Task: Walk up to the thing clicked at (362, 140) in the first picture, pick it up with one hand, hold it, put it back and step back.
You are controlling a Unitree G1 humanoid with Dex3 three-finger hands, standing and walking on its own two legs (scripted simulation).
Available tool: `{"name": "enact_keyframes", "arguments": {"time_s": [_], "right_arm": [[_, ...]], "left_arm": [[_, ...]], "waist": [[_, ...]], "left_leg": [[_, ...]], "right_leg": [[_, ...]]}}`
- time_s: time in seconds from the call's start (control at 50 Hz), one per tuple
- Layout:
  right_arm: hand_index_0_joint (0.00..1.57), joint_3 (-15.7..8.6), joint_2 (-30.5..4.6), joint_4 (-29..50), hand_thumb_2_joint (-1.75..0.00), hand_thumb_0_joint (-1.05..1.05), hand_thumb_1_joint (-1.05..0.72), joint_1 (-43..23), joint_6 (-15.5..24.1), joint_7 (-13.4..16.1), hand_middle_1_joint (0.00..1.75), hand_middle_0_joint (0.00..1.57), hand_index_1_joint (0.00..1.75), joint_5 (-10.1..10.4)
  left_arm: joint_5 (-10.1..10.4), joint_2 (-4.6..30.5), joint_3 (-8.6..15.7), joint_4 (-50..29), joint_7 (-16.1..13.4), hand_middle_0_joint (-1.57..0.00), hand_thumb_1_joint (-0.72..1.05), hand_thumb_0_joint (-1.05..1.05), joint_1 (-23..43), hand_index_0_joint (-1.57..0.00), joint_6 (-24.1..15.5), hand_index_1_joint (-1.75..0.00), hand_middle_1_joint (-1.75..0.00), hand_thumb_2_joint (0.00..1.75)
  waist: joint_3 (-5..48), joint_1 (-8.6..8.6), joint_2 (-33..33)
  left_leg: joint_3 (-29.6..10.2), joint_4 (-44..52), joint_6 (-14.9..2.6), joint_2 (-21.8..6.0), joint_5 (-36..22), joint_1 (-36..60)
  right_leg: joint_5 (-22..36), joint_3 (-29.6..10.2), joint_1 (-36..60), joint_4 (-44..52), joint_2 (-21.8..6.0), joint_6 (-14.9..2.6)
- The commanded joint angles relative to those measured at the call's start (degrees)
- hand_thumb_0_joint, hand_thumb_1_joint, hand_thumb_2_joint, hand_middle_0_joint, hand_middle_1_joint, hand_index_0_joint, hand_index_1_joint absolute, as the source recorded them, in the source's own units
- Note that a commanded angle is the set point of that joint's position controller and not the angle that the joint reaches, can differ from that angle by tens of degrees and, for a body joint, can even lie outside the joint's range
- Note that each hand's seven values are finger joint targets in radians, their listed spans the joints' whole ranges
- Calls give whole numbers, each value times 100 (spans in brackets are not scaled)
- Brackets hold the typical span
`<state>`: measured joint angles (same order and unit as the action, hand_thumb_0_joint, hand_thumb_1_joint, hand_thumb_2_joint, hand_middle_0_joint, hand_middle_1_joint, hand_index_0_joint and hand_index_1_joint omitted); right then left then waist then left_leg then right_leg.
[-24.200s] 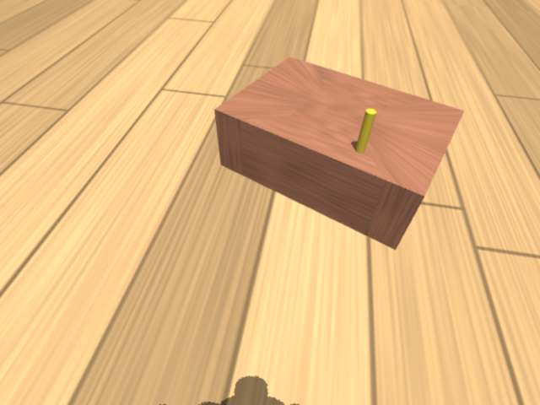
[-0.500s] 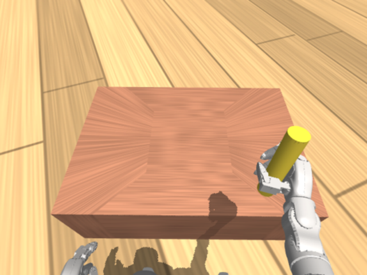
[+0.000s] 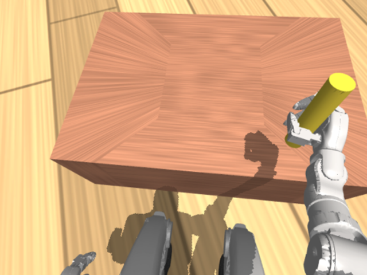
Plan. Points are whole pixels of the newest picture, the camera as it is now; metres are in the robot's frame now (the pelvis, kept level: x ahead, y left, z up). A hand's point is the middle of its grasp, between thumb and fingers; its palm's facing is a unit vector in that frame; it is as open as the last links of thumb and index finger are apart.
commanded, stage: crouch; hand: right
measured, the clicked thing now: (313, 116) +0.46 -0.21 +0.03
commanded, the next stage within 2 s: lower in 0.58 s
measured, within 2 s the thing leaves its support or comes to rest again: rests again in 1.50 s
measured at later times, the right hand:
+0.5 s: hand (292, 123) +0.49 -0.20 -0.06, palm faces +0.17 +0.98 -0.01, open 5.4 cm
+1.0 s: hand (283, 131) +0.50 -0.20 -0.12, palm faces +0.17 +0.99 -0.02, open 5.4 cm
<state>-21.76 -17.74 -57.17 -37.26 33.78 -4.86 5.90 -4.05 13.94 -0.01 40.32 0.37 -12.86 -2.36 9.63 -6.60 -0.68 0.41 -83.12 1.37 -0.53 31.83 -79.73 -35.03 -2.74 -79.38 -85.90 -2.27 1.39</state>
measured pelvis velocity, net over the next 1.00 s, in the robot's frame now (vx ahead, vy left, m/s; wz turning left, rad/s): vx -0.02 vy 0.00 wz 0.01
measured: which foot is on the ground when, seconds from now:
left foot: down 0.00-1.00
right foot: down 0.00-1.00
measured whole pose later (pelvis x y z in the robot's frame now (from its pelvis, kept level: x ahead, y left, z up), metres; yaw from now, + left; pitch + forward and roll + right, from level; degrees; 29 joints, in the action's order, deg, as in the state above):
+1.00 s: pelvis -0.02 +0.00 -0.12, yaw +1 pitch +36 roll +4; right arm -27.2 -25.0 -60.9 -49.7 30.4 -5.1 1.7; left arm -5.2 15.0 -0.9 37.5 2.3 -10.8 0.8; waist 9.9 -9.8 -1.5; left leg 0.7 -105.6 2.0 -1.0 36.1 -105.9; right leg -39.6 -4.5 -106.2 -109.3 -1.0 1.4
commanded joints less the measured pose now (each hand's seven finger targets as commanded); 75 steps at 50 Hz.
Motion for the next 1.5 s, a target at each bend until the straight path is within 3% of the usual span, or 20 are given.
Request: {"name": "enact_keyframes", "arguments": {"time_s": [0.0,0.22,0.28,0.32,0.36,0.54,0.56,0.62,0.68,0.74,0.8,0.84,0.9,0.94,1.1,1.24,1.26,1.3,1.38,1.48], "right_arm": [[143,-443,-1561,1477,-135,0,-65,-2424,604,63,146,143,146,-10],[144,-385,-1604,1413,-136,0,-64,-3134,493,-21,147,143,147,-131],[146,-589,-1956,1283,-137,0,-66,-3233,420,9,148,145,148,-190],[145,-375,-1590,1033,-138,0,-66,-3228,349,-52,148,144,148,-170],[144,-531,-1988,1258,-137,0,-66,-3434,355,-30,147,144,147,-209],[145,-450,-1857,1237,-138,0,-66,-3607,176,-27,148,144,148,-220],[145,-668,-2178,1621,-138,0,-66,-3761,213,9,148,144,149,-219],[148,-475,-1821,1409,-141,0,-66,-3605,116,-27,152,147,152,-215],[149,-597,-2070,1316,-142,0,-71,-3642,89,17,152,148,152,-275],[146,-505,-1709,791,-140,0,-70,-3330,54,-15,150,146,150,-220],[148,-750,-2251,1062,-140,0,-70,-3658,206,46,151,147,151,-317],[146,-504,-1788,1028,-139,0,-70,-3621,217,-22,149,145,149,-301],[147,-726,-2307,1373,-141,0,-70,-4002,278,-36,151,146,151,-349],[147,-602,-2023,1123,-141,0,-72,-3823,232,-74,151,147,151,-335],[148,-850,-2528,1495,-144,0,-67,-4265,189,-19,153,147,153,-350],[149,-641,-2299,1118,-145,0,-67,-4236,58,-89,155,148,155,-367],[149,-887,-2621,1328,-144,0,-66,-4314,67,-60,155,147,155,-383],[148,-723,-2393,1051,-144,0,-66,-4190,1,-105,154,147,154,-368],[150,-924,-2705,1101,-145,0,-67,-4305,-35,-87,156,149,156,-380],[148,-771,-2518,1175,-143,0,-66,-4380,-42,-133,153,146,153,-386]], "left_arm": [[12,1029,408,-454,-27,-20,90,0,-586,-20,-79,-30,-30,90],[-41,1015,350,-429,37,-20,90,0,-581,-20,44,-30,-30,90],[-44,1081,380,-447,41,-20,89,0,-664,-20,80,-30,-30,90],[-34,1025,349,-472,57,-20,90,0,-547,-20,79,-30,-30,90],[-32,1106,376,-487,55,-20,91,0,-534,-21,96,-30,-30,89],[-11,1116,355,-499,44,-20,90,0,-597,-21,139,-30,-30,90],[-26,1134,379,-502,49,-20,90,0,-672,-21,159,-30,-30,90],[-16,1148,380,-483,51,-20,90,0,-688,-20,167,-30,-30,90],[-21,1148,381,-485,48,-20,90,0,-706,-20,210,-30,-30,90],[-13,1071,316,-462,69,-20,90,0,-621,-20,195,-30,-30,90],[-65,1139,347,-484,90,-20,90,0,-708,-20,229,-30,-30,89],[-78,1076,314,-536,126,-20,90,0,-686,-20,228,-30,-30,89],[-92,1221,349,-511,121,-20,89,0,-751,-20,243,-30,-30,90],[-95,1220,331,-502,137,-20,89,0,-765,-20,262,-30,-30,90],[-86,1268,335,-481,126,-20,90,0,-835,-20,326,-30,-30,89],[-63,1313,312,-475,119,-20,91,0,-776,-21,345,-30,-30,89],[-62,1330,333,-485,114,-20,90,0,-877,-21,361,-30,-30,89],[-49,1288,293,-469,108,-20,91,0,-828,-21,369,-30,-30,89],[-44,1369,301,-454,101,-20,91,0,-888,-21,377,-30,-30,88],[-43,1382,308,-459,106,-21,90,0,-877,-21,376,-30,-30,89]], "waist": [[3514,36,-492],[3775,-143,-967],[3813,-149,-844],[3585,-253,-748],[3702,-132,-1030],[3860,-256,-1015],[4075,-163,-1140],[4078,-288,-1098],[4067,-259,-1004],[3452,-325,-784],[3791,-252,-952],[3792,-322,-973],[4227,-273,-1336],[4146,-363,-1282],[4440,-327,-1151],[4222,-434,-1120],[4351,-375,-1081],[4163,-442,-954],[4101,-375,-1072],[4076,-431,-1168]], "left_leg": [[30,719,-281,85,-1666,1881],[107,108,-330,89,-1478,906],[94,40,-315,88,-1470,1001],[122,40,-306,89,-1149,763],[120,-61,-334,81,-965,567],[177,-392,-325,69,-1069,287],[151,-439,-335,62,-1235,336],[182,-544,-336,53,-1411,300],[168,-545,-321,64,-1276,291],[196,-705,-322,64,-1028,-129],[141,-913,-331,57,-1089,-137],[169,-1014,-329,47,-1033,-301],[192,-1222,-346,36,-1143,-472],[228,-1338,-347,30,-1135,-561],[131,-1576,-296,-6,-1219,-378],[182,-1737,-299,-18,-771,-753],[173,-1786,-293,-19,-862,-666],[167,-1784,-279,-14,-853,-693],[200,-1943,-307,-16,-823,-926],[235,-2051,-315,-21,-623,-1195]], "right_leg": [[1690,91,1548,759,167,-232],[1713,-16,1324,253,137,-185],[1564,8,1046,121,150,-216],[1193,-10,793,92,160,-234],[1071,-37,882,114,159,-201],[1226,-85,720,-211,151,-193],[1420,-60,815,-279,143,-196],[1630,-85,862,-376,141,-177],[1429,-68,655,-458,151,-210],[1125,-75,87,-575,156,-221],[1182,-46,-32,-788,167,-229],[1153,-43,-35,-843,167,-213],[1434,-94,266,-966,167,-171],[1456,-115,243,-1040,161,-152],[1227,44,-475,-1529,197,-226],[757,44,-765,-1651,202,-231],[846,52,-807,-1680,204,-230],[780,79,-1006,-1766,199,-255],[822,57,-996,-1805,197,-234],[621,45,-1060,-1868,204,-218]]}}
